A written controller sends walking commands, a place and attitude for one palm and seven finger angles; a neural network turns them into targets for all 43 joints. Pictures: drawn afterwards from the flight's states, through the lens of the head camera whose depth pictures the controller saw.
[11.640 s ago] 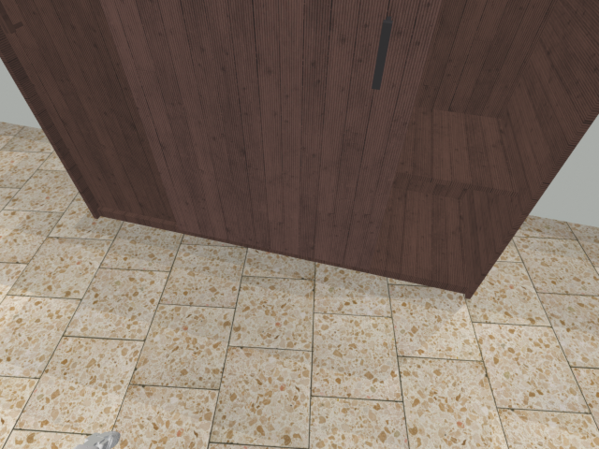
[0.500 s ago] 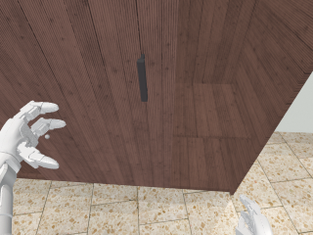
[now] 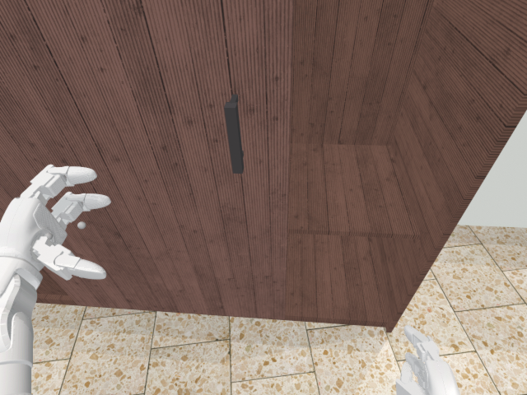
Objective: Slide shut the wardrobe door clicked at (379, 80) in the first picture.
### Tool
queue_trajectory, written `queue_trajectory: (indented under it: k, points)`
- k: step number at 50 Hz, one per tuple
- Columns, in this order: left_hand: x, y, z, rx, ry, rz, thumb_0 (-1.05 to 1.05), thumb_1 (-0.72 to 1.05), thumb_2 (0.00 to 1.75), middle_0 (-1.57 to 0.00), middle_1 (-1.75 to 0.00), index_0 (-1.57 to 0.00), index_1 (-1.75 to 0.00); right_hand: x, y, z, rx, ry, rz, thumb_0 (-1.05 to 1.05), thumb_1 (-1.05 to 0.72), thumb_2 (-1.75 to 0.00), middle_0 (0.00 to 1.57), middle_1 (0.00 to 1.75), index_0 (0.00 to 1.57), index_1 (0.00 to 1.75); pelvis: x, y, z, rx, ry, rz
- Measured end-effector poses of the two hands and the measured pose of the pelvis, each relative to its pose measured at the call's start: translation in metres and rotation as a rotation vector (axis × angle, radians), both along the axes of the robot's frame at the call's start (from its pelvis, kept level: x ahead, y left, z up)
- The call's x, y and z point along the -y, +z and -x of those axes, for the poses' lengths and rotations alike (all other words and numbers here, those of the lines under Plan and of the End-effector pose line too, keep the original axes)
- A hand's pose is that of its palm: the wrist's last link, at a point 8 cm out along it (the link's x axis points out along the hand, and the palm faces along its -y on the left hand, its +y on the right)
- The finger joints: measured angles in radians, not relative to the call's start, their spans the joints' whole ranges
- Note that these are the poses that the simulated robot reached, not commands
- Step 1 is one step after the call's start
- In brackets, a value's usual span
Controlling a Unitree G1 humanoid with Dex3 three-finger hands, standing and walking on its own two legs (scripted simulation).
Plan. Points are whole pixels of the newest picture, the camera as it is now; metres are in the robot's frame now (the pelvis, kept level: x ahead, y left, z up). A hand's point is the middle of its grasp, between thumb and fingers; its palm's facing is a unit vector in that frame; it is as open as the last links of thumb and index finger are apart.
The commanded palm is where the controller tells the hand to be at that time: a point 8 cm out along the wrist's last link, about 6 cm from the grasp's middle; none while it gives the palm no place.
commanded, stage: move the hooked fingers beside the handle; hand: left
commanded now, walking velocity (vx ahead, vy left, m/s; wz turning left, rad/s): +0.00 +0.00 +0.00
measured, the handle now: (236, 134) +0.54 +0.11 +0.14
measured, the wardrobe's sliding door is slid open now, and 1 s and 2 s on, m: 0.39 0.39 0.39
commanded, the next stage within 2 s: none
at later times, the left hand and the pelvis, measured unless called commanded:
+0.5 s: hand (133, 195) +0.35 +0.24 +0.15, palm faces +0.04 -1.00 -0.03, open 14.0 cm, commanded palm +0.33 +0.28 +0.15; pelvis +0.01 +0.01 +0.00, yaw -1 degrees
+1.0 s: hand (167, 172) +0.40 +0.20 +0.15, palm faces +0.04 -1.00 -0.02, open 14.0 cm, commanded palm +0.38 +0.25 +0.15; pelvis +0.01 +0.01 +0.00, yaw -1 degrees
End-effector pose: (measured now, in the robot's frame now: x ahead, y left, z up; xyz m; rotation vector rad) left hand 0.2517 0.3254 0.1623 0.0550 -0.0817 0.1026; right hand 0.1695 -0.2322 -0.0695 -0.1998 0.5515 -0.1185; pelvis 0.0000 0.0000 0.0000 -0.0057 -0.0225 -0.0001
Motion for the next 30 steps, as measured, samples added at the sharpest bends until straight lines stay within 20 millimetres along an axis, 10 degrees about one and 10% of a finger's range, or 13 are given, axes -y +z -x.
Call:
queue_trajectory:
  k: [30]
  points:
    - [0.045,-0.009,-0.087,-0.026,-0.067,0.035,-0.01,-0.5,0.3,-0.3,-1.2,-0.31,-1.2,-0.001,-0.014,0.014,-0.125,-0.054,0.002,0.01,-0.91,-0.9,0.21,0.3,0.2,0.3,-0.012,0.001,-0.015,-0.044,-0.014,-0.006]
